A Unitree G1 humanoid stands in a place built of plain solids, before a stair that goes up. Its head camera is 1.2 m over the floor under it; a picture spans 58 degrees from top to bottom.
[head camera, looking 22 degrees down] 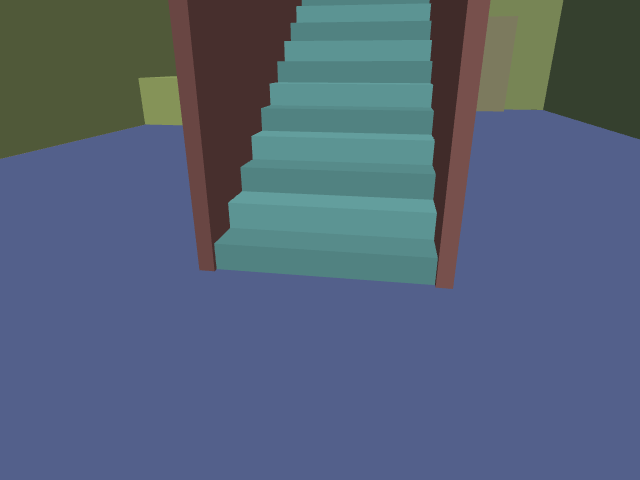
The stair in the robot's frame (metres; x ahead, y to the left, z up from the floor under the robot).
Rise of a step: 0.18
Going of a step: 0.29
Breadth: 1.35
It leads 9 degrees to the right of straight ahead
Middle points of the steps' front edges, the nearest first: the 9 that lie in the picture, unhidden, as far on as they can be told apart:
2.37 -0.01 0.18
2.65 -0.06 0.35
2.93 -0.10 0.53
3.22 -0.15 0.70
3.50 -0.19 0.88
3.78 -0.24 1.06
4.06 -0.28 1.23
4.35 -0.33 1.41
4.63 -0.38 1.59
